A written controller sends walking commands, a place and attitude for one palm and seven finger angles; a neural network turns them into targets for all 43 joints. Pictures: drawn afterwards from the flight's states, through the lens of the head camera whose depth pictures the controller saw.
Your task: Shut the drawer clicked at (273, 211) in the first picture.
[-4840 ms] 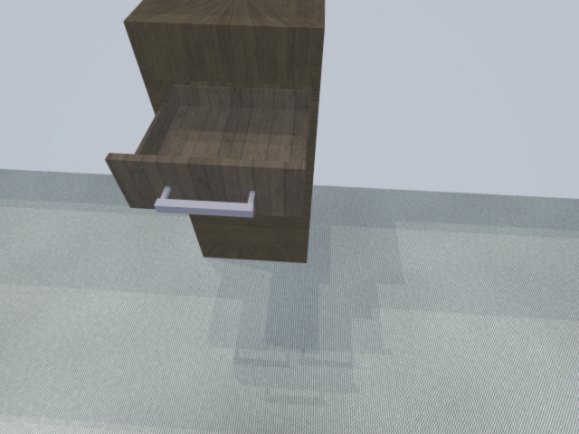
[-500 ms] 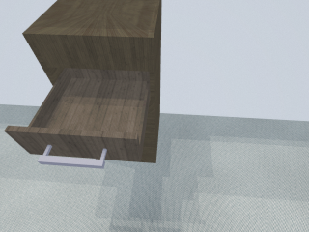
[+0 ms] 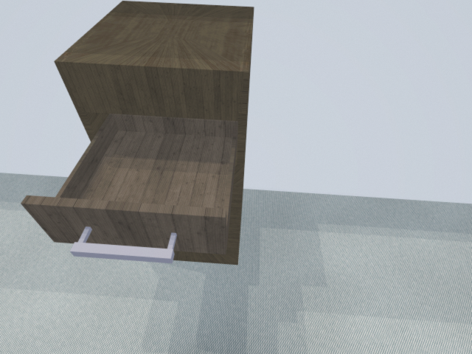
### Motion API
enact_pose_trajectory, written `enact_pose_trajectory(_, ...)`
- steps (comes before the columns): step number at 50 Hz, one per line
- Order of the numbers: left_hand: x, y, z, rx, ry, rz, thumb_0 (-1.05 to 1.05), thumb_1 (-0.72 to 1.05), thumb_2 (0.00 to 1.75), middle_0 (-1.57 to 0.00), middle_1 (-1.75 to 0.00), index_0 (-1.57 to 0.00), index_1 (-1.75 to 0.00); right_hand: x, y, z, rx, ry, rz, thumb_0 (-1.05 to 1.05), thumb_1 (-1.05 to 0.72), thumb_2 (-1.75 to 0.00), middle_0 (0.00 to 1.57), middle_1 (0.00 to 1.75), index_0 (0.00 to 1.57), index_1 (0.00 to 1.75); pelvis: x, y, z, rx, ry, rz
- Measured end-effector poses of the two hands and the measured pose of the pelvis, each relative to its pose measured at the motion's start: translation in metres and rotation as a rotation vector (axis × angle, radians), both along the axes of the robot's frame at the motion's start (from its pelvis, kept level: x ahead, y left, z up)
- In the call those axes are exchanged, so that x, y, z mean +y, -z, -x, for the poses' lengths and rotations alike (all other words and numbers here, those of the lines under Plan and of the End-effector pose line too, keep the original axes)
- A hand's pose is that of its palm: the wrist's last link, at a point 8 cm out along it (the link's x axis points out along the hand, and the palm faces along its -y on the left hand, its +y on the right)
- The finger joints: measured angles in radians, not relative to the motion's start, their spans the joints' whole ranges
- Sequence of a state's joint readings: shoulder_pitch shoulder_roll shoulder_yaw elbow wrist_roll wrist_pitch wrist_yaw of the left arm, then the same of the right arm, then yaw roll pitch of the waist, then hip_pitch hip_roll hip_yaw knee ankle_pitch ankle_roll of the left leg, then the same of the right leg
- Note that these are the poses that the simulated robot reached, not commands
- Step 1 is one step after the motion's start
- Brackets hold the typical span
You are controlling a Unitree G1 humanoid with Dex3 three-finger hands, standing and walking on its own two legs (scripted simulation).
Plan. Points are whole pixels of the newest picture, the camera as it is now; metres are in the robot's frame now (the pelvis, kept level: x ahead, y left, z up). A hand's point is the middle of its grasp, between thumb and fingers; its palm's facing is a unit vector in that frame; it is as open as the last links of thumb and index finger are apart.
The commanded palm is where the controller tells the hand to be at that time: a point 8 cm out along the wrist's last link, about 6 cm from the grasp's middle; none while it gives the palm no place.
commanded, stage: look again from close up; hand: left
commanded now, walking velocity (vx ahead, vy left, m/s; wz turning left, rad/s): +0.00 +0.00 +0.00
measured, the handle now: (126, 243) +0.32 +0.24 -0.03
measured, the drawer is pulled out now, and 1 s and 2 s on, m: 0.29 0.29 0.29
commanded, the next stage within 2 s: shuffle to correct the standing spot in 0.30 s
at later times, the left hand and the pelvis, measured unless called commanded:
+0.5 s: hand out of the picture -0.09 +0.20 -0.16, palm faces +0.02 -0.98 -0.21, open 7.4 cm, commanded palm none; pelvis -0.04 +0.02 +0.01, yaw +0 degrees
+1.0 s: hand out of the picture +0.00 +0.19 -0.15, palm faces +0.03 -0.98 -0.21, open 7.4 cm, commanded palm none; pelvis -0.01 +0.03 +0.01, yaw -3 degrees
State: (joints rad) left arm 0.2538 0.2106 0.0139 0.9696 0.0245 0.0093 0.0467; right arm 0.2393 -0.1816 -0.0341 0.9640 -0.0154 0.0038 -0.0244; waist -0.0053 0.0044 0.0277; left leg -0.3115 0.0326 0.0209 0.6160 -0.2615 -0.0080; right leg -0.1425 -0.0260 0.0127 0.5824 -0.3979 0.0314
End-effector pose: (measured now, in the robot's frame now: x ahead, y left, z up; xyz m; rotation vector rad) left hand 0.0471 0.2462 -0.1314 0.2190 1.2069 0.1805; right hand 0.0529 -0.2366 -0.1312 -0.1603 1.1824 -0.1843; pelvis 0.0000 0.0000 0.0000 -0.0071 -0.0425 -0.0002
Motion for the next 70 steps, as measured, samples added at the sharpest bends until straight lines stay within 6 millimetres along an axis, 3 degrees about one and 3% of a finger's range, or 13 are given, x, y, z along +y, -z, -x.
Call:
enact_pose_trajectory(5,0.013,-0.002,0.007,-0.028,0.01,0.001,0.0,0.9,0.9,-0.2,-0.3,-0.2,-0.3,0.008,-0.008,-0.012,-0.063,-0.031,0.01,0.0,-0.91,-0.9,0.2,0.3,0.2,0.3,0.01,0.0,0.012,-0.011,0.001,0.009)
enact_pose_trajectory(10,0.02,-0.001,0.031,0.007,0.011,0.009,0.0,0.9,0.9,-0.2,-0.3,-0.2,-0.3,0.013,-0.012,-0.003,-0.059,-0.046,0.011,0.0,-0.91,-0.9,0.2,0.3,0.2,0.3,0.016,-0.003,0.025,-0.006,0.0,0.01)
enact_pose_trajectory(23,0.006,0.002,0.127,0.221,-0.044,0.047,0.0,0.9,0.9,-0.2,-0.3,-0.2,-0.3,0.014,-0.002,0.075,0.139,-0.005,-0.012,0.0,-0.91,-0.9,0.2,0.3,0.2,0.3,0.016,-0.008,0.044,0.002,-0.005,0.007)
enact_pose_trajectory(30,-0.008,0.002,0.157,0.301,-0.085,0.088,0.0,0.9,0.9,-0.2,-0.3,-0.2,-0.3,0.017,0.001,0.109,0.231,0.032,-0.022,0.0,-0.91,-0.9,0.2,0.3,0.2,0.3,0.018,-0.009,0.043,0.01,0.001,0.004)
enact_pose_trajectory(35,-0.004,0.013,0.15,0.325,-0.083,0.117,0.01,0.9,0.9,-0.2,-0.3,-0.2,-0.3,0.027,0.005,0.125,0.245,0.076,-0.009,0.0,-0.91,-0.9,0.2,0.3,0.2,0.3,0.029,-0.001,0.036,-0.003,0.012,0.002)
enact_pose_trajectory(42,0.002,0.003,0.087,0.195,-0.015,0.09,0.01,0.9,0.9,-0.2,-0.3,-0.2,-0.3,0.047,0.006,0.138,0.274,0.109,-0.066,0.0,-0.91,-0.9,0.19,0.3,0.2,0.3,0.03,-0.008,0.028,0.017,0.049,-0.012)
enact_pose_trajectory(45,-0.001,-0.002,0.062,0.111,-0.004,0.071,0.0,0.9,0.9,-0.2,-0.3,-0.2,-0.3,0.049,0.012,0.131,0.273,0.108,-0.1,0.0,-0.91,-0.9,0.2,0.3,0.2,0.3,0.025,-0.007,0.023,0.028,0.053,-0.032)
enact_pose_trajectory(48,-0.006,-0.006,0.055,0.086,-0.022,0.058,0.0,0.9,0.9,-0.2,-0.3,-0.2,-0.3,0.049,0.016,0.113,0.265,0.094,-0.118,0.0,-0.91,-0.9,0.2,0.3,0.2,0.3,0.023,-0.008,0.018,0.028,0.05,-0.028)
enact_pose_trajectory(56,-0.005,-0.016,0.054,0.169,-0.043,0.081,0.0,0.9,0.9,-0.2,-0.3,-0.2,-0.3,0.045,-0.001,0.033,0.137,0.064,-0.095,0.01,-0.93,-0.9,0.2,0.3,0.2,0.3,0.035,-0.021,-0.015,0.025,0.036,-0.038)
enact_pose_trajectory(62,0.015,0.008,0.049,0.259,-0.073,0.107,0.0,0.9,0.9,-0.2,-0.3,-0.2,-0.3,0.054,0.007,-0.026,0.067,0.012,-0.021,0.01,-0.92,-0.9,0.19,0.3,0.2,0.3,0.058,-0.002,-0.045,0.019,0.046,-0.001)
enact_pose_trajectory(65,0.026,0.016,0.041,0.287,-0.07,0.095,0.0,0.9,0.9,-0.2,-0.3,-0.2,-0.3,0.063,0.007,-0.041,0.074,0.005,-0.011,0.0,-0.92,-0.9,0.19,0.3,0.2,0.3,0.06,0.002,-0.05,0.016,0.05,-0.03)
enact_pose_trajectory(70,0.035,0.011,0.019,0.272,-0.028,0.052,0.0,0.9,0.9,-0.2,-0.3,-0.2,-0.3,0.066,0.011,-0.052,0.06,0.02,-0.037,0.0,-0.92,-0.9,0.2,0.3,0.2,0.3,0.052,0.0,-0.045,0.029,0.075,-0.045)
